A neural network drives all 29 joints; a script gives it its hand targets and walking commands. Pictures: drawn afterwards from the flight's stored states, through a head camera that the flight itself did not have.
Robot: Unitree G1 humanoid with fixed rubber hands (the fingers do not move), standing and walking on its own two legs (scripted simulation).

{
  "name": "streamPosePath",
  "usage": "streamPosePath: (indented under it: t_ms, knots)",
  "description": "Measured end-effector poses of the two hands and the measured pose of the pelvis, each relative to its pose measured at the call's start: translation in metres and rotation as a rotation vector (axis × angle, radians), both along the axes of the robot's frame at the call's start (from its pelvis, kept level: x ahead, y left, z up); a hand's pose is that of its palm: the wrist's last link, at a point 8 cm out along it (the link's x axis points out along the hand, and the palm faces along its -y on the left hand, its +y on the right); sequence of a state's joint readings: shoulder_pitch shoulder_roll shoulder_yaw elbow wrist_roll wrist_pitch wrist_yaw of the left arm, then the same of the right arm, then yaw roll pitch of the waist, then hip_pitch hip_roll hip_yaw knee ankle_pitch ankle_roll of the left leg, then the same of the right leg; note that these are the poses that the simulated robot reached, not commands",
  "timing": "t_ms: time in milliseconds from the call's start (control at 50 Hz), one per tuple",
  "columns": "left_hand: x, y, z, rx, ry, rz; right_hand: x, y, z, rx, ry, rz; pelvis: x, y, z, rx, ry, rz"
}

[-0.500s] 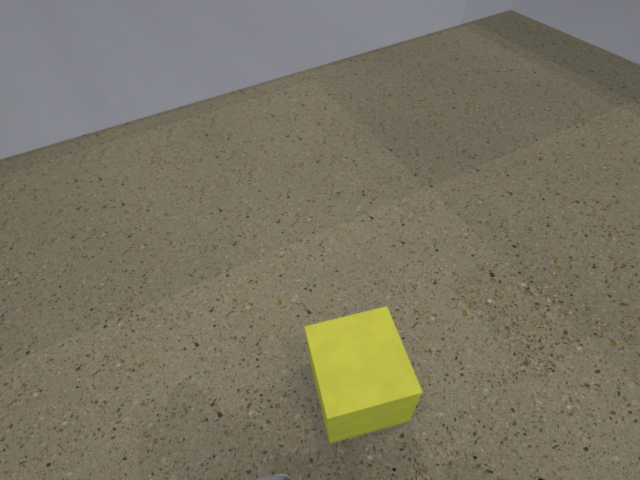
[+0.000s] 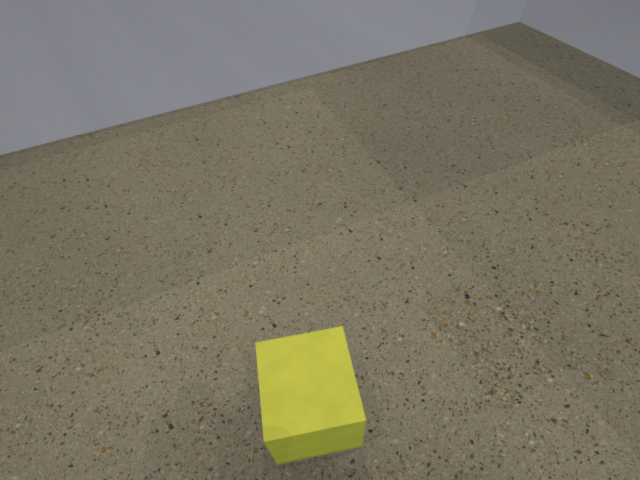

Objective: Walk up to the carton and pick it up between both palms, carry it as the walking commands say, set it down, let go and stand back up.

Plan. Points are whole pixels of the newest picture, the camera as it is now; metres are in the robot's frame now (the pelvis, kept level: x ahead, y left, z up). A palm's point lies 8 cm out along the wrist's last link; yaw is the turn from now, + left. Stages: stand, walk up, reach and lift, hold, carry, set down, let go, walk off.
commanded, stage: walk up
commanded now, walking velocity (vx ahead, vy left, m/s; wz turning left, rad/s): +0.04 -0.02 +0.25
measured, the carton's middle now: (309, 395) +0.46 +0.07 -0.64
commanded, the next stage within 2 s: stand in 1.28 s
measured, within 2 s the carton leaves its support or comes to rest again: neither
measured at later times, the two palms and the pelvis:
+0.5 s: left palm out of the picture -0.03 +0.32 -0.11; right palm (491, 472) +0.17 -0.20 -0.10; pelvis -0.01 +0.03 +0.01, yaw +6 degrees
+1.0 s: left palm out of the picture +0.02 +0.31 -0.13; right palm out of the picture +0.08 -0.18 -0.13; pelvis +0.02 +0.05 +0.01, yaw +5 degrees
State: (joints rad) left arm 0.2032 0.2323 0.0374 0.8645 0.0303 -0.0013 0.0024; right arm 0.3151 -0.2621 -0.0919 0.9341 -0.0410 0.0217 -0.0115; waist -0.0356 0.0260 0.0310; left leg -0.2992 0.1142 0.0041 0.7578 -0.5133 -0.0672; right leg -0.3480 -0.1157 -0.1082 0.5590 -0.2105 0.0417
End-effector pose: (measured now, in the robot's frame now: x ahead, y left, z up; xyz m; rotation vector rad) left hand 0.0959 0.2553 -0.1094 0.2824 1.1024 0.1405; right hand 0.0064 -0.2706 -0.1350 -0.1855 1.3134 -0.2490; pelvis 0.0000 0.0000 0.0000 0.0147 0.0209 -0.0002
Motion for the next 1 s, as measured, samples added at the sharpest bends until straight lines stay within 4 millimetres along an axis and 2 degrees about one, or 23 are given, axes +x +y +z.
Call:
streamPosePath:
  t_ms: [40,80,140,200,280,360,420,480,520,560,600,680,780,840,920,1000]
  knots:
    - [-0.008,-0.009,0.009,0.016,0.004,0.027,0.02,-0.01,0.003,0.012,-0.016,0.029,0.003,-0.009,0.006,0.021,0.0,0.015]
    - [-0.021,-0.011,0.019,0.048,0.019,0.066,0.042,-0.018,0.004,0.032,-0.044,0.056,0.004,-0.014,0.011,0.039,0.001,0.023]
    - [-0.044,-0.004,0.031,0.098,0.053,0.117,0.074,-0.024,0.006,0.058,-0.097,0.095,0.005,-0.019,0.015,0.055,0.003,0.029]
    - [-0.065,0.003,0.038,0.134,0.082,0.159,0.1,-0.021,0.007,0.079,-0.142,0.13,0.005,-0.021,0.017,0.06,0.001,0.036]
    - [-0.088,0.012,0.042,0.152,0.106,0.197,0.123,-0.004,0.01,0.108,-0.181,0.176,0.003,-0.017,0.018,0.063,-0.005,0.051]
    - [-0.108,0.025,0.038,0.144,0.125,0.226,0.14,0.021,0.015,0.124,-0.206,0.23,-0.002,-0.006,0.018,0.058,-0.005,0.069]
    - [-0.122,0.04,0.029,0.12,0.139,0.251,0.153,0.044,0.023,0.123,-0.231,0.28,-0.006,0.007,0.015,0.046,-0.003,0.084]
    - [-0.128,0.058,0.011,0.071,0.151,0.27,0.164,0.068,0.031,0.098,-0.269,0.324,-0.007,0.024,0.01,0.024,-0.002,0.096]
    - [-0.127,0.068,-0.01,0.023,0.159,0.266,0.163,0.079,0.03,0.058,-0.299,0.328,-0.005,0.039,-0.001,-0.018,-0.004,0.104]
    - [-0.118,0.07,-0.022,-0.026,0.163,0.259,0.146,0.086,0.034,0.023,-0.271,0.32,-0.004,0.046,0.0,-0.021,-0.013,0.109]
    - [-0.104,0.066,-0.026,-0.075,0.146,0.261,0.127,0.089,0.039,-0.002,-0.216,0.31,-0.002,0.051,0.006,-0.028,-0.026,0.115]
    - [-0.091,0.057,-0.029,-0.127,0.162,0.241,0.113,0.095,0.044,-0.025,-0.173,0.272,0.003,0.06,0.014,-0.023,-0.04,0.109]
    - [-0.084,0.052,-0.028,-0.125,0.189,0.226,0.11,0.101,0.033,-0.01,-0.164,0.23,0.009,0.067,0.012,-0.01,-0.043,0.097]
    - [-0.079,0.053,-0.025,-0.092,0.183,0.213,0.106,0.101,0.02,0.019,-0.144,0.196,0.013,0.066,0.009,-0.001,-0.048,0.09]
    - [-0.075,0.055,-0.015,-0.064,0.185,0.208,0.096,0.104,0.012,0.055,-0.113,0.159,0.016,0.064,0.012,-0.011,-0.05,0.092]
    - [-0.076,0.059,-0.016,-0.032,0.204,0.209,0.076,0.089,0.007,0.035,-0.065,0.129,0.015,0.053,0.009,-0.009,-0.041,0.091]
